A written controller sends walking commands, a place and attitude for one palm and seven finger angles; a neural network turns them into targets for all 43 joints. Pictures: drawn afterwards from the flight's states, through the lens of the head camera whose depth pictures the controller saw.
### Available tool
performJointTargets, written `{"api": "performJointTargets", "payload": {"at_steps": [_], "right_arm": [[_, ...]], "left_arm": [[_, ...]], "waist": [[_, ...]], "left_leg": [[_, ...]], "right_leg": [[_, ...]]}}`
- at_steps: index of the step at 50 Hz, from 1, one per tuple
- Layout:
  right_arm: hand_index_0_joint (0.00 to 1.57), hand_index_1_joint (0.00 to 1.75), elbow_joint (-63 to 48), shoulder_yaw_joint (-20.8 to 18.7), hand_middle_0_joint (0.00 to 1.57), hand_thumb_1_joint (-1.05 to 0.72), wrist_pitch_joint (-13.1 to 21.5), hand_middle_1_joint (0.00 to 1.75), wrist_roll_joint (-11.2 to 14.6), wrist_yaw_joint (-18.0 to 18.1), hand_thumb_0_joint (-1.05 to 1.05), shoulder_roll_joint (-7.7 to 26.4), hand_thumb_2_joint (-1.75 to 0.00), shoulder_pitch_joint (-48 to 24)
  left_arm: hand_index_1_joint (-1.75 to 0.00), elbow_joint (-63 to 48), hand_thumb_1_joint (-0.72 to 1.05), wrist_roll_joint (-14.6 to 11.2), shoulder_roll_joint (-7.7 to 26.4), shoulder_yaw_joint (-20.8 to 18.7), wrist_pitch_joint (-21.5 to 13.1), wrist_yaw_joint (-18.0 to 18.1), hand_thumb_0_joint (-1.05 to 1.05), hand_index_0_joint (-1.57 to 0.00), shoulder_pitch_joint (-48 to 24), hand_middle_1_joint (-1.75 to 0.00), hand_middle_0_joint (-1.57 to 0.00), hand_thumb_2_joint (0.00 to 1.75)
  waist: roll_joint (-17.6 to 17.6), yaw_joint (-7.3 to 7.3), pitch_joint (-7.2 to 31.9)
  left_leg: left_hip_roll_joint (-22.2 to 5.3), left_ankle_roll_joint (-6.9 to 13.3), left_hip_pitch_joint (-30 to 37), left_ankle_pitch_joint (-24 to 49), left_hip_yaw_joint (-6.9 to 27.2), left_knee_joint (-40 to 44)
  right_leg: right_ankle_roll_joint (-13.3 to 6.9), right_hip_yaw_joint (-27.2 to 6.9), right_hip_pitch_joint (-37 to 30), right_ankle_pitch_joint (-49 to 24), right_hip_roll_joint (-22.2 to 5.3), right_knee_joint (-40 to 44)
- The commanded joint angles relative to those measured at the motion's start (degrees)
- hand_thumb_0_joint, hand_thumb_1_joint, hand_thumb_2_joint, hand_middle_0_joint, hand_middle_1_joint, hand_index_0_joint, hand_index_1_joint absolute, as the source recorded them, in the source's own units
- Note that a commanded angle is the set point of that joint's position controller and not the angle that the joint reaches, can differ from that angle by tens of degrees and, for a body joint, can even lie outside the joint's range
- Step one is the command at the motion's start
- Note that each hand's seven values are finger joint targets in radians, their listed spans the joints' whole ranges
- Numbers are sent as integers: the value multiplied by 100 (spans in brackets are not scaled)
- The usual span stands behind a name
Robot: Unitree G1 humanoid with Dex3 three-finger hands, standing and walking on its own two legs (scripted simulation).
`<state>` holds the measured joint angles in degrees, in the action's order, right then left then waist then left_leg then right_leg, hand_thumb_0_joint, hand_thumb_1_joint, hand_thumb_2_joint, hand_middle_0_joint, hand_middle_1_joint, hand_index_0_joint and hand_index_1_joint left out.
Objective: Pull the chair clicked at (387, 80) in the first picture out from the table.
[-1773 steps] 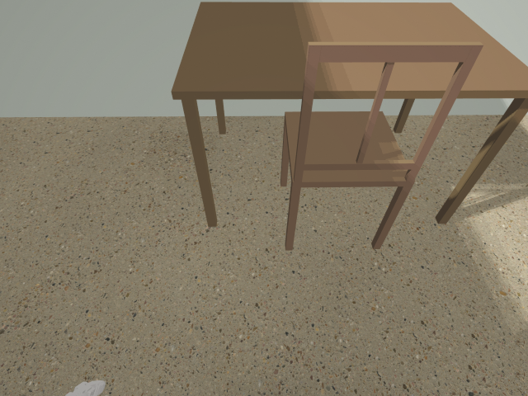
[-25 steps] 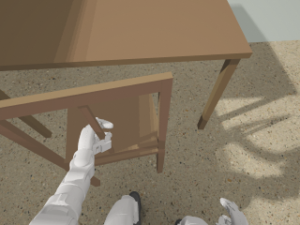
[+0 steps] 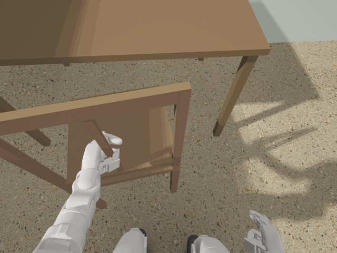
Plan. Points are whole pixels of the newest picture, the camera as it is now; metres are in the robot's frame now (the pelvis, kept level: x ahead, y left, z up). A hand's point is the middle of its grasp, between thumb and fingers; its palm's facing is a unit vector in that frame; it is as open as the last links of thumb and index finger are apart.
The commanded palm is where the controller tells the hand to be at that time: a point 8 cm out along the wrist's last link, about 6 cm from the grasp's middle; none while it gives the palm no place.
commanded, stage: step backward, pulling the chair out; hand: left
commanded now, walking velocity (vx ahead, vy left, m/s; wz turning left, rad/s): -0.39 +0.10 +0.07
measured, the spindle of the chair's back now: (107, 150) +0.36 +0.17 -0.06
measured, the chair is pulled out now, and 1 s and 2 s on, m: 0.24 0.46 0.59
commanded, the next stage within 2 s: stop walking, hand still on the chair in 1.18 s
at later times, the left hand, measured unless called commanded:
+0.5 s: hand (111, 200) +0.24 +0.15 -0.06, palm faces +0.08 -0.98 -0.20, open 5.2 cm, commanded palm +0.21 +0.19 -0.06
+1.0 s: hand out of the picture +0.11 +0.15 -0.06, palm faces +0.03 -0.98 -0.18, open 5.1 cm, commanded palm +0.10 +0.19 -0.06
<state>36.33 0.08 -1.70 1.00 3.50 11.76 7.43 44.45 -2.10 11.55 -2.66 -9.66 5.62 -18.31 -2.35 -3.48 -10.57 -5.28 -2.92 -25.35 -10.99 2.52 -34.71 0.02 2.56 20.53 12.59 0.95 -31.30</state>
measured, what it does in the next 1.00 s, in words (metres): walks backwards: left foot, then right foot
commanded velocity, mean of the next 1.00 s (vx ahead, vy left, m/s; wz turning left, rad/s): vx -0.37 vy -0.03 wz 0.02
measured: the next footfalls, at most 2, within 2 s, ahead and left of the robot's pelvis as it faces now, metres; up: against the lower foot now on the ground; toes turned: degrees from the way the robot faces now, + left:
left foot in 0.16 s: +0.02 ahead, +0.14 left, +0.00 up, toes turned +1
right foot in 0.38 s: -0.02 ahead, -0.11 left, +0.00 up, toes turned +0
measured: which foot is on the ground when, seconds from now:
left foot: down 0.00-0.00, up 0.02-0.14, down 0.16-0.44, up 0.46-0.70, down 0.72-1.00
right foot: down 0.00-0.18, up 0.20-0.36, down 0.38-0.76, up 0.78-0.94, down 0.96-1.00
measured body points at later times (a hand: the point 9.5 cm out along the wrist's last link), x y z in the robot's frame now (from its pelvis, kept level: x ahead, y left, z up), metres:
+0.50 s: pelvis -0.10 -0.01 +0.01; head +0.00 -0.03 +0.44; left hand +0.23 +0.20 -0.05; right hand +0.02 -0.25 -0.14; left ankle -0.07 +0.13 -0.70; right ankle -0.06 -0.11 -0.73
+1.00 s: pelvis -0.20 +0.01 +0.01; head -0.11 -0.01 +0.44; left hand +0.11 +0.20 -0.05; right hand -0.08 -0.20 -0.14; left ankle -0.22 +0.17 -0.73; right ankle -0.19 -0.09 -0.73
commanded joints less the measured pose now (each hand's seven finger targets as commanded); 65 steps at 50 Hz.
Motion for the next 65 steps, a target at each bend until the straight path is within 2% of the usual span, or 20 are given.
{"api": "performJointTargets", "payload": {"at_steps": [1,6,8,12,16,19,22,23,25,31,35,37,39,42,48,49,51,55,61,65], "right_arm": [[20,30,-563,-350,20,-90,186,30,4,235,0,875,-90,23],[20,30,-203,-119,20,-90,234,30,-36,344,0,841,-90,192],[20,30,-254,-238,20,-90,213,30,-53,395,0,1123,-90,204],[20,30,-161,-244,20,-90,185,30,-212,244,0,883,-90,279],[20,30,43,-403,20,-90,339,30,-126,128,0,962,-90,630],[20,30,26,-377,20,-90,379,30,-101,125,0,938,-90,574],[20,30,-182,-506,20,-90,355,30,91,235,0,991,-90,458],[20,30,-232,-453,20,-90,359,30,76,231,0,968,-90,128],[20,30,-212,-275,20,-90,403,30,-11,209,0,802,-90,-65],[20,30,-155,-264,20,-90,286,30,40,278,0,898,-90,315],[20,30,-175,-280,20,-90,186,30,22,400,0,998,-90,565],[20,30,-409,-426,20,-90,119,30,-37,386,0,1226,-90,428],[20,30,-413,-342,20,-90,195,30,-199,205,0,879,-90,344],[20,30,-199,-439,20,-90,278,30,-161,29,0,881,-90,505],[20,30,29,-420,20,-90,314,30,-138,31,0,861,-90,676],[20,30,2,-394,20,-90,270,30,-81,55,0,801,-90,692],[20,30,-61,-484,20,-90,258,30,58,187,0,830,-90,511],[20,30,-155,-219,20,-90,213,30,26,136,0,637,-90,146],[20,30,-324,-164,20,-90,167,30,73,219,0,712,-90,328],[20,30,-402,-202,20,-90,168,30,40,344,0,848,-90,371]], "left_arm": [[-145,-1256,90,192,941,-177,-535,26,0,-50,-570,-145,-50,90],[-145,-946,90,173,663,-26,-359,74,0,-50,-788,-145,-50,90],[-145,-1149,90,122,578,136,-360,68,0,-50,-1100,-145,-50,90],[-145,-1299,90,185,345,385,-375,-10,0,-50,-1650,-145,-50,90],[-145,-827,90,187,307,302,-467,-4,0,-50,-1442,-145,-50,90],[-145,-734,90,229,522,161,-590,-60,0,-50,-1383,-145,-50,90],[-145,-605,90,177,1237,-369,-619,40,0,-50,-1068,-145,-50,90],[-145,-519,90,191,1099,-311,-559,46,0,-50,-1035,-145,-50,90],[-145,-631,90,236,973,-292,-544,58,0,-50,-1051,-145,-50,90],[-145,-663,90,125,645,-100,-312,81,0,-50,-785,-145,-50,90],[-145,-921,90,83,339,348,-244,34,0,-50,-936,-145,-50,90],[-145,-1239,90,89,166,508,-271,-17,0,-50,-1121,-145,-50,90],[-145,-1816,90,149,-109,734,-406,-144,0,-50,-1614,-145,-50,90],[-145,-1563,90,146,-97,603,-448,-115,0,-50,-1585,-145,-50,90],[-145,-699,90,297,281,336,-589,-127,0,-50,-1642,-145,-50,90],[-145,-643,90,344,468,250,-619,-106,0,-50,-1717,-145,-50,90],[-145,-140,90,232,818,-145,-564,-30,0,-50,-1569,-145,-50,90],[-145,-106,90,204,651,-142,-449,-39,0,-50,-1148,-145,-50,90],[-145,-311,90,64,318,131,-255,-8,0,-50,-856,-145,-50,90],[-145,-1550,90,-33,318,438,-296,-45,0,-50,-1968,-145,-50,90]], "waist": [[1006,270,2799],[1045,101,2600],[-7,175,2476],[-1301,186,2419],[-1053,138,2525],[-622,174,2633],[1495,214,3038],[1178,348,2928],[443,343,2806],[1325,276,2827],[885,92,2756],[-674,200,2504],[-1879,130,2493],[-1280,176,2259],[-698,112,2507],[-80,63,2764],[1919,203,3031],[769,318,2809],[1305,320,2604],[533,215,2456]], "left_leg": [[495,62,100,-1783,123,-1965],[191,151,781,-417,126,556],[-678,597,1284,2130,1032,1246],[-1289,1145,1432,3033,1356,1060],[-1095,995,2312,4201,1054,339],[-832,753,1813,3273,869,32],[455,53,296,-1424,-84,-1663],[494,89,-67,-1917,323,-2372],[394,47,-262,-1827,564,-2416],[414,35,212,-1714,145,-713],[-45,178,1301,545,-147,1605],[-1095,709,1762,2920,616,1403],[-1398,1005,2495,4976,762,1061],[-1461,942,2969,5686,457,513],[-1065,531,2712,4387,365,-297],[-749,330,1955,3250,-69,-588],[231,-6,260,-1743,-168,-1805],[269,7,-40,-1736,236,-2277],[325,72,574,-1310,-218,-587],[-182,306,1876,237,-221,1572]], "right_leg": [[-1009,-1581,-1327,-3156,-2279,911],[-343,-544,-1284,-2696,-1453,92],[103,-96,-625,-1310,-579,-547],[18,-244,-35,1556,-262,-1387],[-15,-288,-165,456,-229,-100],[-74,-375,-1058,-1111,-362,985],[-721,-1745,-1927,-4294,-2079,843],[-778,-1707,-1855,-4358,-2387,761],[-942,-1482,-1786,-3735,-2365,627],[-796,-1239,-2083,-3646,-2096,621],[-241,-529,-1608,-2520,-1404,46],[105,4,-643,-1149,-411,-800],[34,-25,313,1033,-266,-1637],[-88,-162,581,1156,-211,-1399],[-163,-224,-985,-1377,-297,1335],[-275,-506,-1868,-3235,-743,1053],[-753,-1474,-2774,-6059,-1938,457],[-851,-1098,-2122,-4113,-2061,444],[-753,-1002,-1727,-2725,-1886,671],[-134,-584,-1001,-682,-1154,277]]}}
